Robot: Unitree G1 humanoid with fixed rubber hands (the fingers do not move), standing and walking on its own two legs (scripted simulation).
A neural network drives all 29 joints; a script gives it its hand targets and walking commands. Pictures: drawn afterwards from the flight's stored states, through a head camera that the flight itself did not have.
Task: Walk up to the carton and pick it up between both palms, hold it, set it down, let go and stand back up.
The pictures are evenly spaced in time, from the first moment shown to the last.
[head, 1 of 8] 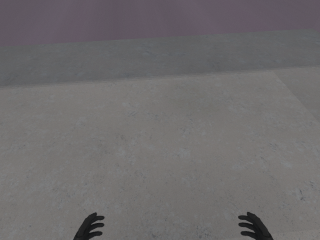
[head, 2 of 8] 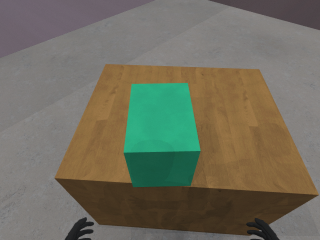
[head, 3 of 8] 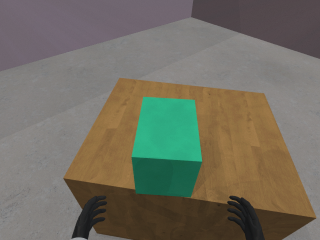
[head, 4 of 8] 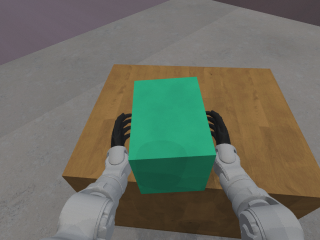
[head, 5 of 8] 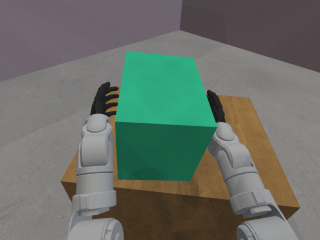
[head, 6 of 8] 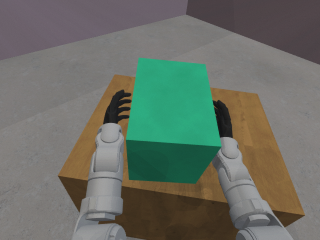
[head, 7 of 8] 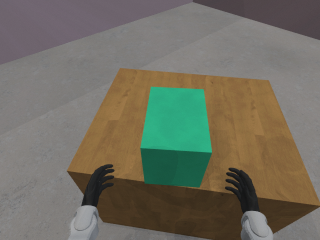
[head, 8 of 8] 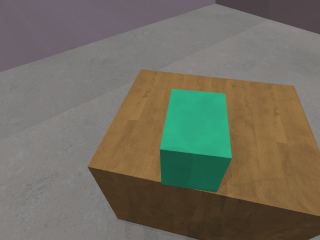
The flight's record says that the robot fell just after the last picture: no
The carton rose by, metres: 0.22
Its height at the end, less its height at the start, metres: +0.00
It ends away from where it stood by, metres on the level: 0.02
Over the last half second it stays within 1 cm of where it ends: yes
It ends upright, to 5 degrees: yes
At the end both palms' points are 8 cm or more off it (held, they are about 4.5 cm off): yes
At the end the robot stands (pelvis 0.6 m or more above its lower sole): yes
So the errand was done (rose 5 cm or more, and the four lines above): yes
